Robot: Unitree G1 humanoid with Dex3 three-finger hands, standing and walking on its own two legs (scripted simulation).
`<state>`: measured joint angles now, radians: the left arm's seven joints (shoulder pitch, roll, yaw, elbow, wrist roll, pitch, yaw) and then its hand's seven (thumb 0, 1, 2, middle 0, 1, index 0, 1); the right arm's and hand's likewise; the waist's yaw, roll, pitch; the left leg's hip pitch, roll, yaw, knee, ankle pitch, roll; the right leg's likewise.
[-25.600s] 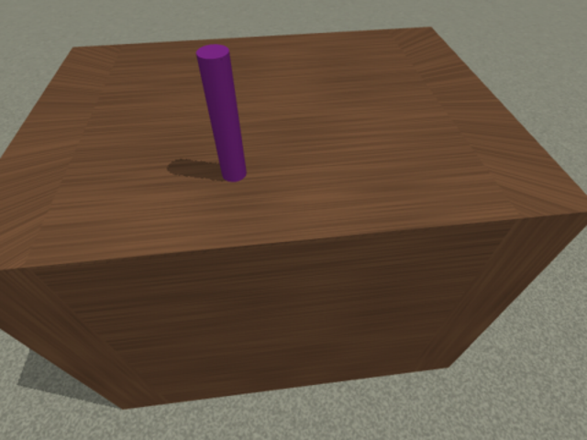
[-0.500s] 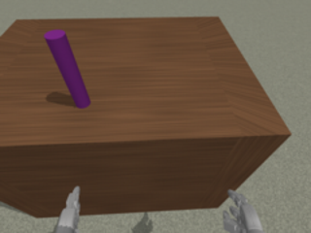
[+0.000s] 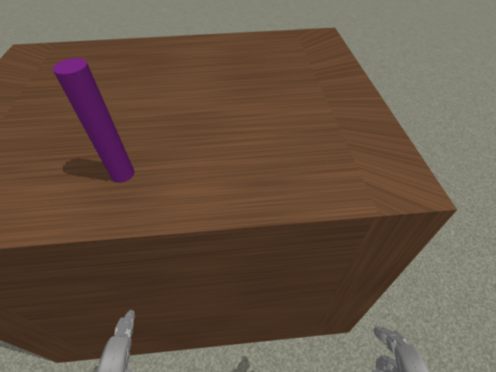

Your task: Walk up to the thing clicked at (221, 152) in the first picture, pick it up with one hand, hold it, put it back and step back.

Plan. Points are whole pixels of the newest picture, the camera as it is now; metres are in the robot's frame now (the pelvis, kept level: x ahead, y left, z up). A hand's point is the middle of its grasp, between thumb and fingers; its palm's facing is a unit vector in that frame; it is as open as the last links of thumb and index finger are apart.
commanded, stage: home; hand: left
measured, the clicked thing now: (100, 129) +0.48 +0.26 +0.14
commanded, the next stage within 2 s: stand in 1.60 s
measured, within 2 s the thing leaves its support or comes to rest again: neither
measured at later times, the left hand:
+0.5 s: hand out of the picture +0.01 +0.28 -0.14, palm faces -0.05 -0.92 -0.38, open 17.5 cm
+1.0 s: hand out of the picture +0.03 +0.26 -0.14, palm faces -0.04 -0.93 -0.36, open 17.5 cm
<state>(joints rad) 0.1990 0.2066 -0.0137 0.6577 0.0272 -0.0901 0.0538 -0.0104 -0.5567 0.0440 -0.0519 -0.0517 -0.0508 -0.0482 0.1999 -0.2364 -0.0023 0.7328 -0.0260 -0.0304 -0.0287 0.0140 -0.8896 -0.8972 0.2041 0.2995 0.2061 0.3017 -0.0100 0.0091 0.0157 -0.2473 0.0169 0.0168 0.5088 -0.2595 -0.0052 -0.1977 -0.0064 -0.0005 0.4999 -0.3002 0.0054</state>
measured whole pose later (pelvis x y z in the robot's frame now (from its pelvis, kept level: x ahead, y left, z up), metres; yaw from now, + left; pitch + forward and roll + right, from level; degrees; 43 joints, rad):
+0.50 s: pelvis -0.03 +0.01 +0.01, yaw +0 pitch -3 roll +0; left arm 0.21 0.38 -0.03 1.11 0.02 -0.01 0.00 -0.01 -0.55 0.04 -0.05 -0.05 -0.05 -0.05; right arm 0.18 -0.35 0.00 1.12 -0.02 0.01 0.02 0.01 -0.90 -0.90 0.20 0.30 0.21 0.30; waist 0.00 0.01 0.02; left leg -0.16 0.00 0.02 0.35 -0.15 0.01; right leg -0.12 -0.03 0.00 0.36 -0.20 0.02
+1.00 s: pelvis -0.02 +0.00 +0.01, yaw +0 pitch -2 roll +0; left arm 0.17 0.36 -0.02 1.12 0.01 -0.01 0.00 -0.01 -0.55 0.05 -0.05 -0.05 -0.05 -0.05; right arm 0.15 -0.35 0.00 1.12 -0.01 0.00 0.01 0.01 -0.90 -0.90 0.21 0.30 0.21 0.30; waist 0.00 0.01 0.03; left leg -0.15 0.01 0.02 0.33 -0.14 0.00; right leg -0.11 -0.02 0.00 0.34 -0.19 0.01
